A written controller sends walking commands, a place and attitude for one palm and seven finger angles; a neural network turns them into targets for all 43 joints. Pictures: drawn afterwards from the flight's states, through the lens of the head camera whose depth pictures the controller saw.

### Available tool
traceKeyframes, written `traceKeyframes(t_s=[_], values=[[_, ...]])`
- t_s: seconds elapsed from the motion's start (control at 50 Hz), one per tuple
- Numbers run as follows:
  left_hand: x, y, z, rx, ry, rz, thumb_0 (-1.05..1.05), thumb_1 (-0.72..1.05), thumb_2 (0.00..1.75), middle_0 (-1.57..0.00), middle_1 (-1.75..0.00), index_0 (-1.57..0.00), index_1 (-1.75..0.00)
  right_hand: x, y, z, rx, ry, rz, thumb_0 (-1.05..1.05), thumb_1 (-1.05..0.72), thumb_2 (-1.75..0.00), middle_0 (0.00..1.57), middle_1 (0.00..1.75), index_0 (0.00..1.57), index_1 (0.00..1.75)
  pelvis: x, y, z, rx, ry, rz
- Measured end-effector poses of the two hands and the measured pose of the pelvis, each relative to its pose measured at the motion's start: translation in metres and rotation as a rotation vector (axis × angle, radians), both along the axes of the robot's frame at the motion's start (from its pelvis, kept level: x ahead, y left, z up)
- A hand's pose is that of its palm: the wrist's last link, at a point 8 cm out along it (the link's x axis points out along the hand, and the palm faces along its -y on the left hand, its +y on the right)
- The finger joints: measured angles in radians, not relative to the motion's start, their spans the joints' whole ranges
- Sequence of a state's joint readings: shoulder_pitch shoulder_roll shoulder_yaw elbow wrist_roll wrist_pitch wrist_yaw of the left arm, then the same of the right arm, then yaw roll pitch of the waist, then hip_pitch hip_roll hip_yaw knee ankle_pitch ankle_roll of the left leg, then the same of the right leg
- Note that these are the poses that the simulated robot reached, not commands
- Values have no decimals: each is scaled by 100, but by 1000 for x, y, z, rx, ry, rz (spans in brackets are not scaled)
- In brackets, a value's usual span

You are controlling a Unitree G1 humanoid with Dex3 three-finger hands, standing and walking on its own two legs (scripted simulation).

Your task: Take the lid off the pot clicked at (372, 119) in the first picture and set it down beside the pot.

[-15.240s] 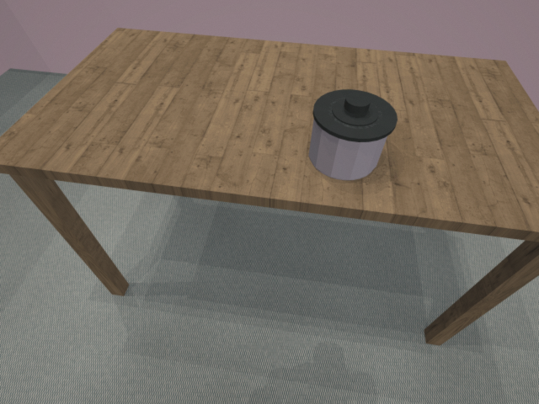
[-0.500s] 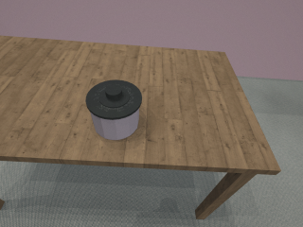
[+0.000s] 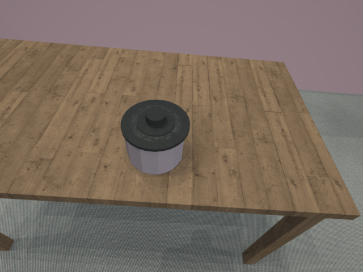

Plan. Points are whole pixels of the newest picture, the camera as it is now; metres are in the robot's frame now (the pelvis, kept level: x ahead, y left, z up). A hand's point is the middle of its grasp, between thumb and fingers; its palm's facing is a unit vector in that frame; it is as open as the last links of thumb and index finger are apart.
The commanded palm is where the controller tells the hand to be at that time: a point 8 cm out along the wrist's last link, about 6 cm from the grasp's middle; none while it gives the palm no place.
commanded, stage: come to a stop and stand still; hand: left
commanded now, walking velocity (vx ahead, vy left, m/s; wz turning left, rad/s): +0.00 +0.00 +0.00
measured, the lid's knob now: (155, 116) +0.43 +0.10 +0.11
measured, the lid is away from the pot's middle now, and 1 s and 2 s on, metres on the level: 0.00 0.00 0.00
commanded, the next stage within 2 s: look again from close up in 0.52 s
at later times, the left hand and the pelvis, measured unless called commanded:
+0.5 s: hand out of the picture -0.05 +0.16 -0.18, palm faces +0.03 -0.99 -0.11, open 7.3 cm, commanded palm none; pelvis +0.01 +0.03 +0.00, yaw +0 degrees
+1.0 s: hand out of the picture +0.00 +0.17 -0.18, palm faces +0.05 -0.98 -0.19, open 7.3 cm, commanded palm none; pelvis +0.01 +0.01 -0.01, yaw +0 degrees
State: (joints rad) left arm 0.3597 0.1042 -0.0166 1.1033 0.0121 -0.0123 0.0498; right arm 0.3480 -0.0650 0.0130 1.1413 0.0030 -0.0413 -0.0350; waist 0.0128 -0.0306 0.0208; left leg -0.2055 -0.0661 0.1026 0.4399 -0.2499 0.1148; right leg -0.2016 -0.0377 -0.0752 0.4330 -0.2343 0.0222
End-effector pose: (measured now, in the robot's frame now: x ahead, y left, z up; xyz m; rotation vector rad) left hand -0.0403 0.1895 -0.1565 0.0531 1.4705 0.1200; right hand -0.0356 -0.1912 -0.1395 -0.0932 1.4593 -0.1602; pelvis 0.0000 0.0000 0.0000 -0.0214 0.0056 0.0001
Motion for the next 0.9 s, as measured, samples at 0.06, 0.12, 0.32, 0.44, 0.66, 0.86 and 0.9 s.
traceKeyframes(t_s=[0.06, 0.12, 0.32, 0.44, 0.66, 0.86, 0.9], values=[[-5, 2, -1, -11, 20, 1, 0, 91, 90, -20, -30, -20, -30, 3, 1, 2, -14, -4, 2, 1, -92, -89, 20, 30, 20, 30, 1, 5, 0, 0, -1, -1], [-9, 4, -2, -21, 39, 1, 0, 91, 90, -20, -30, -20, -30, 5, 4, 3, -23, -6, 3, 1, -91, -89, 20, 30, 19, 30, 3, 10, 0, 0, -2, 0], [-15, 17, -1, -19, 73, 4, 0, 91, 90, -20, -30, -20, -30, 5, 23, 2, -14, 1, 1, 0, -91, -89, 20, 30, 19, 30, 6, 23, 0, 4, -7, 1], [-16, 24, 1, -3, 87, -2, 0, 91, 90, -20, -30, -20, -30, 0, 32, 0, 3, 15, -11, 0, -91, -89, 20, 30, 20, 30, 8, 27, 0, 10, -6, -5], [-12, 24, 0, 6, 86, -19, 0, 91, 90, -20, -30, -20, -30, -9, 31, -1, 14, 48, -12, 0, -91, -89, 20, 30, 20, 30, 9, 26, -1, 6, 3, 3], [18, 37, 6, 86, -56, 9, 0, 91, 90, -20, -30, -20, -30, 38, -3, -16, -14, -95, 52, 0, -91, -89, 20, 30, 20, 30, 9, 20, -7, 7, -17, 17], [24, 37, 6, 93, -81, 6, 0, 91, 90, -20, -30, -20, -30, 46, -13, -15, -29, -121, 58, 1, -92, -89, 20, 30, 20, 30, 9, 17, -7, 8, -23, 14]])
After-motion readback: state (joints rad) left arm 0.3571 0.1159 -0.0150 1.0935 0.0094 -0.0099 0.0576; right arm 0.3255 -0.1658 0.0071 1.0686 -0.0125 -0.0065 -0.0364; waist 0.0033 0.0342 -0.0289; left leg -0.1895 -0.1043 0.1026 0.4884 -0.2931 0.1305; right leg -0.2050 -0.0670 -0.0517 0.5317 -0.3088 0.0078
